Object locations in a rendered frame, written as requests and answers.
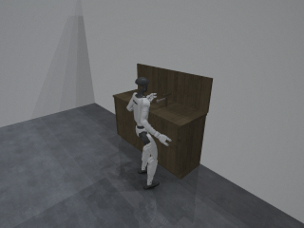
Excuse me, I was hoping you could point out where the left robot upper arm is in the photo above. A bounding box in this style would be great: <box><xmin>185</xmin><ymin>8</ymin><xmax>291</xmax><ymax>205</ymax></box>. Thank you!
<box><xmin>126</xmin><ymin>92</ymin><xmax>137</xmax><ymax>112</ymax></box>

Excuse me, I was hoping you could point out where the left robot hand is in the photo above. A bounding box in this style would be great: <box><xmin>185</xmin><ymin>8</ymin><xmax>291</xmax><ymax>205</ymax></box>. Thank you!
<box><xmin>146</xmin><ymin>93</ymin><xmax>157</xmax><ymax>103</ymax></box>

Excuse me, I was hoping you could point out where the right robot hand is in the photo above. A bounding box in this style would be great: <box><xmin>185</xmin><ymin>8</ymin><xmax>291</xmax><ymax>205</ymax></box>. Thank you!
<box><xmin>159</xmin><ymin>134</ymin><xmax>172</xmax><ymax>146</ymax></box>

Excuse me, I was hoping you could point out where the robot left shin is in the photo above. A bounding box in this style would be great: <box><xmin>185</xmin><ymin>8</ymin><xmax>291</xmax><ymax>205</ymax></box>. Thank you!
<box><xmin>142</xmin><ymin>152</ymin><xmax>151</xmax><ymax>170</ymax></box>

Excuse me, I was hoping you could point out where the right robot forearm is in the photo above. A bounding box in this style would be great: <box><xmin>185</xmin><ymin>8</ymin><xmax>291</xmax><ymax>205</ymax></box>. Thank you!
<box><xmin>142</xmin><ymin>120</ymin><xmax>161</xmax><ymax>139</ymax></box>

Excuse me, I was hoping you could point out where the counter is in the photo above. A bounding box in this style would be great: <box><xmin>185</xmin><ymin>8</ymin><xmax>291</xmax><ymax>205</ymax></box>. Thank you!
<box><xmin>112</xmin><ymin>64</ymin><xmax>213</xmax><ymax>180</ymax></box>

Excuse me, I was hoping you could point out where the right robot upper arm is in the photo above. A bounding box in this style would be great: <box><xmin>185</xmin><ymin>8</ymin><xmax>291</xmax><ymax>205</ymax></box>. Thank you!
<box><xmin>140</xmin><ymin>99</ymin><xmax>150</xmax><ymax>125</ymax></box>

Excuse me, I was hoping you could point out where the robot torso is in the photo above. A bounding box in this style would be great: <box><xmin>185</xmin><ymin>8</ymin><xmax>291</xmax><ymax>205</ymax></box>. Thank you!
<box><xmin>133</xmin><ymin>96</ymin><xmax>150</xmax><ymax>138</ymax></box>

